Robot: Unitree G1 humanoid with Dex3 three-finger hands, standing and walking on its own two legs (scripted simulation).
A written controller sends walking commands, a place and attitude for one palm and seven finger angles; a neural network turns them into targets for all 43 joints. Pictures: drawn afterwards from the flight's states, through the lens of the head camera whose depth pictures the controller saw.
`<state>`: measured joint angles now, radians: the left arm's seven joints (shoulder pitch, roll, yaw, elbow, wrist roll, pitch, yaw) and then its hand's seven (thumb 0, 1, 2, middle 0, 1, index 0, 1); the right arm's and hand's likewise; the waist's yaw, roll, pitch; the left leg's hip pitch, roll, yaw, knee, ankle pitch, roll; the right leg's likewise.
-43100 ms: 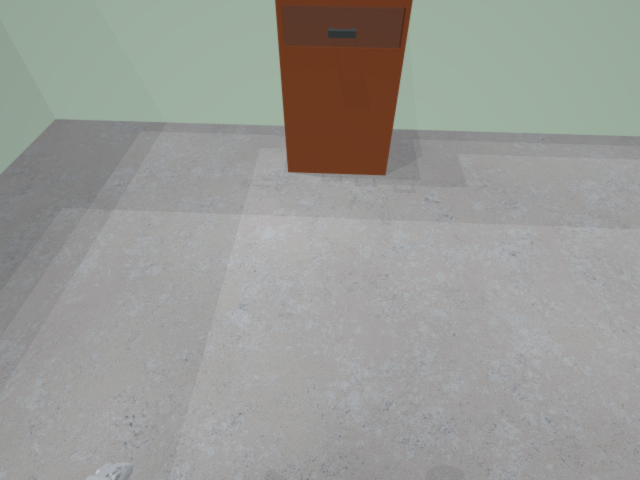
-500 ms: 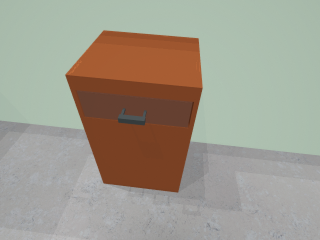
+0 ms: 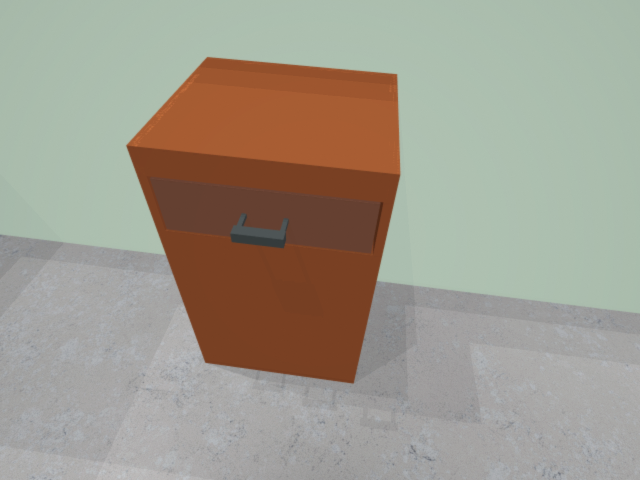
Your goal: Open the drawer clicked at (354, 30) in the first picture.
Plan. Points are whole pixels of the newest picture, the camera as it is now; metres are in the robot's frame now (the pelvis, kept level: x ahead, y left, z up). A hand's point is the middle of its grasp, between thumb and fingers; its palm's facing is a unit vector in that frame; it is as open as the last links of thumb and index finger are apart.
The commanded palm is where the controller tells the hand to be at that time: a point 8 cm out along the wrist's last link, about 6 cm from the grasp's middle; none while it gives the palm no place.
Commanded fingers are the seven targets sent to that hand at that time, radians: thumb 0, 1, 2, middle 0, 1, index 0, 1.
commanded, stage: look again from close up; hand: left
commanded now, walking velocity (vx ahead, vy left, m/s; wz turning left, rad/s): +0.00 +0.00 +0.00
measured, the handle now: (261, 228) +0.59 +0.15 -0.06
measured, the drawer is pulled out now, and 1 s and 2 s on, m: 0.00 0.00 0.00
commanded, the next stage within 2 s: come to a stop and stand still in 0.34 s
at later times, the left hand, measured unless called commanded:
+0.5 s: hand out of the picture +0.02 +0.13 -0.17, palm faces +0.04 -0.99 -0.13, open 7.4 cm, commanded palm none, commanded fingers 0.00 0.90 0.90 -0.20 -0.30 -0.20 -0.30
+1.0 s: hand out of the picture +0.05 +0.16 -0.18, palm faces +0.01 -0.98 -0.19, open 7.4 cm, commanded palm none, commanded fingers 0.00 0.90 0.90 -0.20 -0.30 -0.20 -0.30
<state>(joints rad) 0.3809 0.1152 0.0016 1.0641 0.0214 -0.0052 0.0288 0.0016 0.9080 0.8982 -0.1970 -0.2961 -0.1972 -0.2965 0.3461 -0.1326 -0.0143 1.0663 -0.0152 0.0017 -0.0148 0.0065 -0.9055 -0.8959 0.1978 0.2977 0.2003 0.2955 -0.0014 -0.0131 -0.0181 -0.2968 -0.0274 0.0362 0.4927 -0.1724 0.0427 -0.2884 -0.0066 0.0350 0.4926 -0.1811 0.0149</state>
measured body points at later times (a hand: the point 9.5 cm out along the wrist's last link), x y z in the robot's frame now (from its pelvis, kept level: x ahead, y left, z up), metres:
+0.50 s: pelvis +0.03 -0.02 +0.01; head +0.03 -0.01 +0.45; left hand +0.02 +0.18 -0.16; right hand +0.02 -0.23 -0.15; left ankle +0.06 +0.09 -0.73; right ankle +0.06 -0.13 -0.73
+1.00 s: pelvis +0.04 -0.01 +0.00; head +0.03 +0.00 +0.45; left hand +0.05 +0.22 -0.16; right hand +0.06 -0.24 -0.15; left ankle +0.06 +0.09 -0.73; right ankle +0.06 -0.13 -0.73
